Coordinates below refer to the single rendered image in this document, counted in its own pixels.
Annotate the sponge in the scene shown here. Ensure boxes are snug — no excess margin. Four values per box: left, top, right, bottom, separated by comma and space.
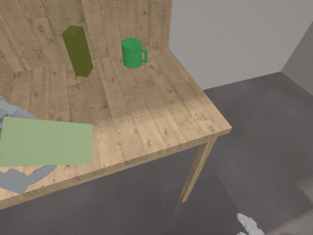
0, 117, 93, 167

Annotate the table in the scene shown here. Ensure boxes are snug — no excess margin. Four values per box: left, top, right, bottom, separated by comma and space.
0, 0, 233, 210

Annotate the right robot hand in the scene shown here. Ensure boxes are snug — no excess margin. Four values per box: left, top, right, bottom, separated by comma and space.
237, 213, 265, 235

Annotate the left robot hand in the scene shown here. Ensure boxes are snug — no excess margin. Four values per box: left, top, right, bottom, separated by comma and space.
0, 96, 57, 195

